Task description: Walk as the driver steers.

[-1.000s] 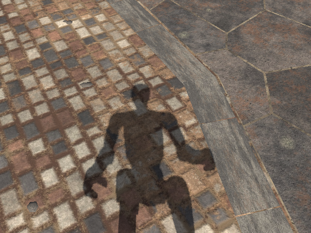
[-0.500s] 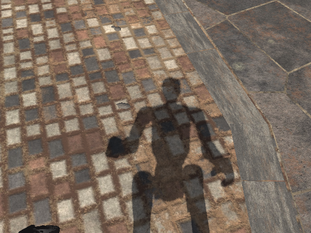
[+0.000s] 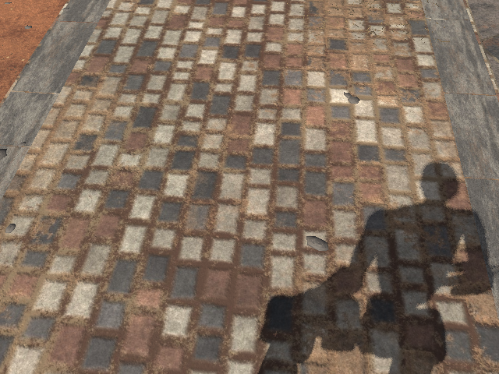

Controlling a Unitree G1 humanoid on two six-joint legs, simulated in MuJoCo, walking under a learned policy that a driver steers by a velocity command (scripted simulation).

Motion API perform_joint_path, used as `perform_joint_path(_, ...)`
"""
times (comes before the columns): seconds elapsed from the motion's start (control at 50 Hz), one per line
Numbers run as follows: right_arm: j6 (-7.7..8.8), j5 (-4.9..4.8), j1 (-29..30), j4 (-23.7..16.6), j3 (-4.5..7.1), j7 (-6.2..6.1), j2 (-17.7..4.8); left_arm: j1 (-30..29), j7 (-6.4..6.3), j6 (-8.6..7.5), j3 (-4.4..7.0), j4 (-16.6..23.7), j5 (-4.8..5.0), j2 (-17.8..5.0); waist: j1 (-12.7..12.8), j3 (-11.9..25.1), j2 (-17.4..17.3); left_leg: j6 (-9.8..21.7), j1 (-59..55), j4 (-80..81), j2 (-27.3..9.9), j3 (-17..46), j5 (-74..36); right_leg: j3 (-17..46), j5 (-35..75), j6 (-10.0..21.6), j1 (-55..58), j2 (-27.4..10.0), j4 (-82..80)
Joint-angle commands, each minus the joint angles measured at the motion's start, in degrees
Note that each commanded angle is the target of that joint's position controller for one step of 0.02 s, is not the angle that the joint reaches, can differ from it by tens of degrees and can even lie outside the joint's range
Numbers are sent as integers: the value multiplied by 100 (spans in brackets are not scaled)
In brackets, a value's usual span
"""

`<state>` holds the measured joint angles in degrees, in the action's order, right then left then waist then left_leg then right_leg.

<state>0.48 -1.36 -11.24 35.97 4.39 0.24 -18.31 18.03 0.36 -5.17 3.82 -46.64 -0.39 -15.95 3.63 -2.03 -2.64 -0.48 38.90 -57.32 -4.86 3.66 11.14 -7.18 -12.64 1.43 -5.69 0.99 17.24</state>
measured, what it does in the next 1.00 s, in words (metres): walks ahead, turning left: left foot, then right foot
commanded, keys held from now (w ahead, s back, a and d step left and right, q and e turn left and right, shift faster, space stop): w+q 0.56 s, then w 0.44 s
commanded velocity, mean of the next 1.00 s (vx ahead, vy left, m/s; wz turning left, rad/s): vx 0.50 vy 0.00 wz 0.46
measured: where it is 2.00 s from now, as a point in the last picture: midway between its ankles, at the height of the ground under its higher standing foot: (189, 178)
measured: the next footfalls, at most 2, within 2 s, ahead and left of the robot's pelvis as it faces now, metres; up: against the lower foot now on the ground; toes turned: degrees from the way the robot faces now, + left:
left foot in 0.22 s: +0.29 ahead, +0.15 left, +0.00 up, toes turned +11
right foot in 0.70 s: +0.62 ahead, +0.04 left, +0.00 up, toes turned +26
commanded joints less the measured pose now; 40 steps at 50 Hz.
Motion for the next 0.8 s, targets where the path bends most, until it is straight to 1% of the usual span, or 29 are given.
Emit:
perform_joint_path(0.02, 108, 2, 308, -423, -21, 101, -105, -468, -37, -74, 206, 377, 24, -931, -80, -19, 650, 12, 141, 848, -136, -29, -899, 594, 1599, 826, 197, -1495, -847)
perform_joint_path(0.08, 143, -7, 862, -575, -64, 213, -29, -221, -60, -3, 234, 236, 78, -1069, 114, -186, 593, 115, -80, 1611, -37, -334, -1209, 193, 1681, 710, 403, -1531, -831)
perform_joint_path(0.12, 137, -23, 1073, -686, -51, 275, -74, -104, -55, 59, 268, 155, 141, -1178, 122, -277, 612, 243, -137, 1922, 26, -460, -987, 40, 1990, 639, 712, -1652, -718)
perform_joint_path(0.14, 131, -14, 1088, -726, -23, 299, -136, -101, -59, 95, 289, 136, 174, -1243, 60, -262, 638, 340, -261, 2042, 115, -558, -747, -60, 2527, 590, 862, -1693, -543)
perform_joint_path(0.18, 92, 33, 763, -713, 100, 304, -367, -123, -96, 167, 349, 138, 236, -1435, -243, 63, 827, 587, -964, 2132, 493, -877, -136, -291, 4500, 476, 1084, -1694, 287)
perform_joint_path(0.2, 69, 35, 141, -570, 222, 286, -569, -177, -118, 214, 361, 153, 261, -1482, -634, 413, 814, 763, -1796, 2315, 738, -1008, -85, -436, 5162, 388, 975, -1608, 1192)
perform_joint_path(0.22, 32, 11, -868, -288, 413, 209, -883, -188, -145, 226, 306, 185, 247, -1350, -1153, 915, 640, 994, -3322, 2612, 910, -915, -415, -566, 4843, 197, 257, -1409, 2490)
perform_joint_path(0.24, -29, -48, -1501, -129, 533, 79, -1361, 66, -129, 194, 110, 310, -47, -782, -1143, 1398, -532, 1384, -5049, 2556, -220, 808, -682, -538, 1065, -56, -1460, -1018, 4398)
perform_joint_path(0.26, 69, -61, -1168, -364, 514, 111, -1710, 239, -58, 16, -61, 691, -36, -432, -643, 2282, -1469, 2561, -6327, 3613, -1389, 4216, 1032, 500, -2232, -282, -3462, 125, 6129)
perform_joint_path(0.28, 162, -19, -1213, -384, 365, 166, -1156, -479, 14, -159, 70, 752, 177, -1039, -1085, 2102, -500, 2249, -6128, 4087, -1346, 4081, 1368, 1275, -1851, -185, -4084, -195, 6333)
perform_joint_path(0.3, 240, 25, -1048, -314, 292, 167, -960, -816, 43, -251, 67, 896, 300, -1062, -997, 1317, -349, 2033, -5421, 4128, -1165, 3308, 1021, 1184, -1340, -75, -4254, -389, 6023)
perform_joint_path(0.32, 281, 29, -691, -321, 242, 166, -834, -799, 1, -278, 42, 831, 197, -958, -693, 853, 206, 1855, -4530, 4133, -919, 2702, 339, 1196, -914, -93, -3927, -627, 5509)
perform_joint_path(0.34, 292, 52, -362, -363, 189, 144, -667, -735, -32, -253, 74, 774, 51, -990, -477, 650, 184, 1760, -3893, 4179, -706, 2233, -280, 1219, -677, -154, -3536, -777, 5034)
perform_joint_path(0.36, 293, 118, -181, -431, 156, 115, -621, -620, -18, -190, 91, 749, 15, -999, -310, 554, -3, 1743, -3445, 4294, -580, 2027, -668, 1235, -511, -207, -3201, -845, 4873)
perform_joint_path(0.4, 319, 105, -125, -381, 154, 58, -623, -561, -16, -80, 76, 723, -39, -877, -215, 475, -4, 1801, -2957, 4428, -465, 1728, -1262, 1118, -354, -383, -2979, -810, 4479)
perform_joint_path(0.42, 329, 97, -195, -328, 166, 19, -667, -654, -23, -40, 56, 747, -61, -802, -226, 411, 38, 1803, -2757, 4460, -392, 1552, -1442, 1065, -173, -469, -2956, -764, 4221)
perform_joint_path(0.46, 316, 81, -358, -216, 195, -57, -772, -1090, -27, -10, -3, 881, -73, -646, -354, 246, 44, 1700, -2552, 4465, -222, 1288, -1476, 1020, 500, -598, -3014, -655, 3443)
perform_joint_path(0.5, 283, 51, -504, -120, 202, -99, -795, -1547, 2, -27, -63, 982, -54, -509, -537, 162, -55, 1493, -2387, 4401, -7, 1099, -1101, 999, 1283, -623, -2757, -470, 2502)
perform_joint_path(0.54, 257, 26, -704, -11, 219, -121, -843, -1945, 51, -63, -90, 1080, -4, -470, -707, 107, -98, 1362, -2294, 4342, 36, 1139, -752, 975, 1761, -607, -2419, -273, 1837)
perform_joint_path(0.58, 243, -1, -888, 117, 215, -124, -828, -2107, 103, -104, -67, 1143, 60, -557, -774, 103, -162, 1316, -2505, 4171, -105, 1350, -504, 1061, 1887, -540, -2295, -221, 1505)
perform_joint_path(0.64, 216, 10, -1040, 273, 175, -139, -690, -2015, 173, -161, 0, 1135, 59, -719, -733, 115, -322, 1222, -3109, 3718, -392, 1708, -538, 1137, 1465, -310, -2225, -262, 1229)
perform_joint_path(0.66, 196, 26, -1037, 307, 181, -136, -696, -1884, 177, -176, 27, 1116, 58, -757, -662, 106, -418, 1177, -3231, 3577, -447, 1786, -750, 1073, 1163, -204, -2087, -243, 1189)
perform_joint_path(0.68, 173, 33, -987, 320, 172, -126, -665, -1588, 161, -191, 67, 1044, 44, -793, -485, 165, -474, 1096, -3266, 3325, -385, 1771, -1143, 934, 1006, -66, -1689, -175, 1015)
perform_joint_path(0.7, 171, 56, -984, 309, 113, -106, -507, -1061, 127, -216, 154, 918, -3, -945, -232, 505, -394, 944, -3214, 2652, -90, 1576, -1738, 900, 1007, 132, -867, -200, 913)
perform_joint_path(0.72, 174, 138, -1024, 213, 3, -99, -266, -210, 98, -236, 221, 841, -79, -1219, 114, 1337, 104, 725, -2593, 1140, 235, 1215, -1107, 1749, 1101, 505, 573, -1028, 1091)
perform_joint_path(0.74, 237, -40, -1893, 211, -96, -97, 67, 431, 130, -166, 378, 555, -95, -1691, -131, 2078, 2027, 232, -550, -868, 1128, 535, 1488, 4412, -269, 1518, 2471, -2184, 513)
perform_joint_path(0.76, 275, -72, -1748, 300, -41, -113, -402, 507, 184, -152, 258, 533, 110, -1169, 28, 1798, 1662, 185, 298, -1604, 913, 838, 2140, 5349, -1770, 1509, 2478, -2336, -31)
perform_joint_path(0.78, 284, -83, -1016, 209, 47, -108, -711, 210, 158, -127, 169, 580, 123, -862, 162, 992, 1042, 197, 576, -1795, 681, 807, 1660, 4571, -1834, 1269, 1810, -2141, -133)
perform_joint_path(0.8, 293, -11, -560, 94, 28, -120, -673, -106, 137, -85, 121, 643, 39, -790, 71, 605, 607, 204, 458, -1659, 454, 531, 1270, 3872, -1272, 1117, 1139, -1898, -185)
Keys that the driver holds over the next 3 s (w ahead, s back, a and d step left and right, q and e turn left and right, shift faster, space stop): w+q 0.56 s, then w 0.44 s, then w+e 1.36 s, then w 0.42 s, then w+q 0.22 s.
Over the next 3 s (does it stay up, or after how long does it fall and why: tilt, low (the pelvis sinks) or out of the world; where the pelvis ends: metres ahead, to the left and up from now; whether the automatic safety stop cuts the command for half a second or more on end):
stays up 1.57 0.13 0.00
